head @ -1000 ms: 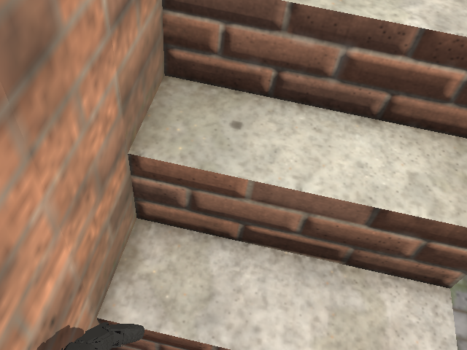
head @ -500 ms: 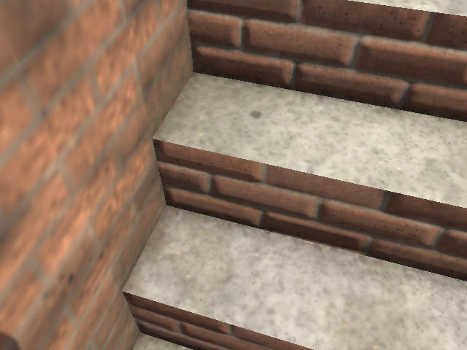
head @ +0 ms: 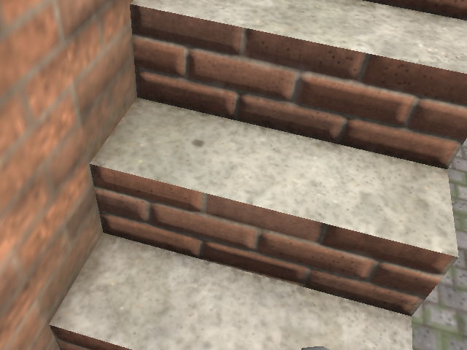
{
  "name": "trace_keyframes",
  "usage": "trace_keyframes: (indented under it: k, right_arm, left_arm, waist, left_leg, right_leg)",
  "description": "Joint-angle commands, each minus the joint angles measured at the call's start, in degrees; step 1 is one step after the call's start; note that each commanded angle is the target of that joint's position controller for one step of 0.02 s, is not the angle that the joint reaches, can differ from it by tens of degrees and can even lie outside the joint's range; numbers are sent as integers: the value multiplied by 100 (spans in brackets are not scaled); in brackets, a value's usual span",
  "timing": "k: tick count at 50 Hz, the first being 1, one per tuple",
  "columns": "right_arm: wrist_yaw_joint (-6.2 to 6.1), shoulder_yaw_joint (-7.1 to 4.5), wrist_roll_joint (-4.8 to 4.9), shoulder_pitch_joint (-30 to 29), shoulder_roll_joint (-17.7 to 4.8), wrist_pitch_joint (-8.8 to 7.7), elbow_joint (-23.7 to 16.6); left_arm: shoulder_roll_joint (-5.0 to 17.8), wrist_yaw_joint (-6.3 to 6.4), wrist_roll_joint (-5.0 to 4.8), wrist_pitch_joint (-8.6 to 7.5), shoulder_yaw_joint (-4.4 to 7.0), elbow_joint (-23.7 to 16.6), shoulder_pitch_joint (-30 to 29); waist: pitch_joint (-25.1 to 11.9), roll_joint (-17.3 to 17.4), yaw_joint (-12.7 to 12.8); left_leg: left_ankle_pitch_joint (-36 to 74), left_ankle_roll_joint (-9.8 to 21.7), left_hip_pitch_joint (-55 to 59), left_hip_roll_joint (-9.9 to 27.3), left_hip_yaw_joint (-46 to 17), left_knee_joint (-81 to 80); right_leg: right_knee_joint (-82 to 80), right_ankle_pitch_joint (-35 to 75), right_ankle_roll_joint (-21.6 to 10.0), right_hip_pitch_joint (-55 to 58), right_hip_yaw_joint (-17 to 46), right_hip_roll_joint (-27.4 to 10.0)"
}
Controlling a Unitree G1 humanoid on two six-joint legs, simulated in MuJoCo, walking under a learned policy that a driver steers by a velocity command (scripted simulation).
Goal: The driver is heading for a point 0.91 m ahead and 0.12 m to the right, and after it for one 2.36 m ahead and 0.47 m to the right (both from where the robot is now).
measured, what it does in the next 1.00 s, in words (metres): climbs: right foot 0.22 m higher, then left foot 0.22 m lower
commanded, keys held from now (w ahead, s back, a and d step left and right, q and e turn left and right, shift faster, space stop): no key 0.36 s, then w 0.64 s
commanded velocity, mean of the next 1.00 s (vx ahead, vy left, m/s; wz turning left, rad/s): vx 0.26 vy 0.00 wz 0.00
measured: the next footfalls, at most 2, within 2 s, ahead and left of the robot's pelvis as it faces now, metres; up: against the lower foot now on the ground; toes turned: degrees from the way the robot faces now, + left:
right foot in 0.10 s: +0.15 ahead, -0.19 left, +0.22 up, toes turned -1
left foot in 0.56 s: -0.03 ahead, +0.07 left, +0.00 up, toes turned +6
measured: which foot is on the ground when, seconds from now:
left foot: down 0.00-0.16, up 0.18-0.54, down 0.56-0.86, up 0.88-1.00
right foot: up 0.00-0.08, down 0.10-0.52, up 0.54-0.80, down 0.82-1.00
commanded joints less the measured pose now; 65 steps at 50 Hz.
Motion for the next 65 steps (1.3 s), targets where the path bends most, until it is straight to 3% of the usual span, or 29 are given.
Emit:
trace_keyframes:
  k: [1,3,4,7,9,12,16,23,26,28,29,30,32,33,35,37,39,40,42,43,44,46,48,51,57,59,62,63,65]
  right_arm:
    - [-21,-204,109,-584,-1047,139,-520]
    - [-19,-380,492,-50,-1468,395,-353]
    - [158,-258,258,1146,-878,354,172]
    - [283,-465,371,1021,-1734,275,577]
    - [281,-396,271,90,-1291,381,174]
    - [382,-355,286,-1097,-620,401,-571]
    - [399,-289,195,-97,-564,323,-639]
    - [251,-190,32,315,-706,606,-808]
    - [229,-97,106,647,-564,628,-187]
    - [156,93,-258,1535,-455,202,213]
    - [178,213,-76,1073,-196,197,474]
    - [211,56,-271,1315,-669,207,329]
    - [22,-1,24,1330,-722,324,345]
    - [-181,-225,161,756,-1631,303,197]
    - [-498,-117,213,1164,-1007,203,344]
    - [-535,61,502,1632,-574,242,658]
    - [-322,-16,370,2137,-912,41,1259]
    - [-224,-244,287,1766,-1737,-14,1243]
    - [-240,-369,196,541,-2021,36,680]
    - [-176,-312,92,4,-1705,69,235]
    - [-159,-273,157,-453,-1136,108,-169]
    - [69,-57,193,-2280,-258,26,-2083]
    - [299,-29,-31,-816,-203,-66,-1948]
    - [146,-90,221,786,-329,290,-1406]
    - [-220,-298,127,1190,-1027,644,-1093]
    - [-261,-384,-108,1075,-1266,487,-1095]
    - [-116,-309,-331,2902,-763,308,17]
    - [38,-283,-214,1958,-1236,112,-243]
    - [-59,-328,25,-179,-1619,10,-1150]
  left_arm:
    - [-79,205,39,-58,-213,-878,-1056]
    - [-352,171,103,154,-477,-1042,-1644]
    - [-134,15,242,133,-300,-612,-1098]
    - [200,-78,450,176,47,-115,846]
    - [875,43,459,403,356,217,1022]
    - [1350,337,525,277,601,433,504]
    - [325,344,227,101,363,745,-673]
    - [596,431,145,-87,275,746,-1295]
    - [-181,492,-18,21,-19,296,-1088]
    - [-1181,162,-101,-89,-299,-101,-1499]
    - [-1678,13,-318,-291,-500,-449,-1535]
    - [-1276,-184,-195,-543,-450,-650,-1104]
    - [-841,-349,279,-823,-477,-1071,-2030]
    - [-793,-280,170,-668,-650,-1338,-2224]
    - [-482,-8,10,-334,-583,-1558,-4131]
    - [-680,-94,73,-377,-643,-1706,-3714]
    - [-494,-213,-43,-368,-364,-1507,-3027]
    - [-227,-233,55,-248,-298,-1288,-2096]
    - [470,-153,105,-41,67,-964,-893]
    - [667,-46,213,82,172,-280,883]
    - [488,108,129,90,270,6,197]
    - [-341,312,351,-117,-13,-41,-964]
    - [187,379,333,-301,264,302,-768]
    - [603,113,501,-168,444,175,-2029]
    - [1053,35,388,-124,447,-150,-2294]
    - [947,38,534,-70,441,-449,-2082]
    - [-486,-176,221,-49,-44,-1379,-3308]
    - [-612,-177,260,61,22,-1512,-1798]
    - [189,-107,117,132,233,-1732,-464]
  waist:
    - [670,1467,334]
    - [167,1727,60]
    - [-266,573,-300]
    - [-1608,815,706]
    - [-1641,-836,512]
    - [-561,-1056,411]
    - [221,-209,-542]
    - [387,-318,-940]
    - [143,645,-548]
    - [177,1328,-808]
    - [475,1154,-409]
    - [388,1548,20]
    - [-54,798,-173]
    - [-46,1182,99]
    - [1055,-198,-802]
    - [331,64,-432]
    - [-1442,871,-186]
    - [-1533,2111,439]
    - [-1436,1840,1359]
    - [-1974,1482,1829]
    - [-1693,-1475,1302]
    - [49,-575,361]
    - [-54,660,-444]
    - [342,-102,-1695]
    - [352,-797,-1802]
    - [-100,-160,-1397]
    - [521,1966,-2107]
    - [518,3351,-706]
    - [-264,2860,457]
  left_leg:
    - [573,1070,-838,1010,-238,-1942]
    - [998,1309,-1446,857,44,-3059]
    - [2786,1361,-1098,890,153,-2945]
    - [6577,1116,399,773,244,-1209]
    - [2667,999,-302,-41,302,198]
    - [-201,991,-1956,-471,-1630,4573]
    - [866,409,-1810,-683,-1073,5778]
    - [2217,868,-873,-486,-165,1801]
    - [3096,704,266,-316,421,-539]
    - [3728,798,835,652,-1478,70]
    - [4309,299,1176,578,-1115,-209]
    - [7040,509,1756,735,-1442,385]
    - [6201,908,1938,931,-2158,-382]
    - [3543,1448,1075,1982,-3762,-1731]
    - [2204,1440,235,2204,-4487,-3073]
    - [6548,588,12,1213,-2352,-2538]
    - [12887,43,214,679,-996,-1975]
    - [14200,581,1151,882,-867,-1441]
    - [12549,424,1381,731,-1193,517]
    - [10409,-378,-1039,-399,-554,1552]
    - [384,-201,-2582,-964,-1078,6357]
    - [-2744,356,-4766,-539,-2586,9875]
    - [-1347,527,-4541,-615,-1958,9142]
    - [691,32,-3148,-975,-1018,9223]
    - [951,-251,-2631,-564,-1688,6649]
    - [828,86,-2356,-145,-1927,4967]
    - [4464,800,-149,-110,-1346,187]
    - [6103,948,-191,-336,-2610,496]
    - [4146,990,-498,142,-3838,745]
  right_leg:
    - [-2432,-542,91,240,-175,-696]
    - [-5096,-4025,-46,3219,-1612,-532]
    - [-4590,-2873,-347,3808,-1653,-345]
    - [-5516,-2230,-1007,4096,-413,-206]
    - [-7477,-4614,-1229,3762,1582,-885]
    - [-10000,-5768,-1298,2802,3870,-1390]
    - [-8579,-4282,-760,1544,1324,-1185]
    - [-7322,-3786,-658,1339,-12,-769]
    - [-4640,-2556,-632,936,-671,-270]
    - [1373,-2454,-181,-1267,-23,314]
    - [2007,-1899,-284,-2356,409,409]
    - [1822,-2063,-76,-2649,-190,540]
    - [706,-2249,284,-2660,-810,-144]
    - [-588,-2347,329,-1968,-548,-886]
    - [-1113,-2997,546,-1430,-699,-746]
    - [-3293,-3760,162,1169,-1513,-269]
    - [-3762,-2148,-414,4033,-2469,369]
    - [-4549,-2965,-497,3852,-2341,563]
    - [-7409,-3152,-901,4511,-897,242]
    - [-7871,-2884,-1468,6650,-296,-28]
    - [-8430,-1425,-1946,5860,1817,-1444]
    - [-8272,-1453,-860,3210,1525,-2145]
    - [-8897,-1760,-163,3476,238,-1684]
    - [-9712,-2212,-94,1810,-1375,-1245]
    - [-9065,-1418,-446,3162,-1140,-1539]
    - [-7550,-19,-310,3911,-814,-1693]
    - [-2463,-2297,628,1761,-2198,-410]
    - [-510,-2758,1007,927,-1772,276]
    - [57,-2344,1124,871,-427,85]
